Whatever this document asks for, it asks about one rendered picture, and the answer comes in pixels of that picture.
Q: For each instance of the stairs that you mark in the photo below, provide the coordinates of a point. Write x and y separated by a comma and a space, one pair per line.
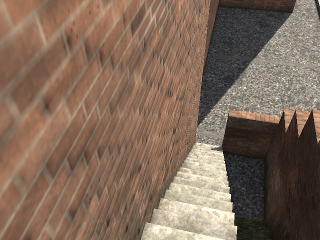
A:
197, 205

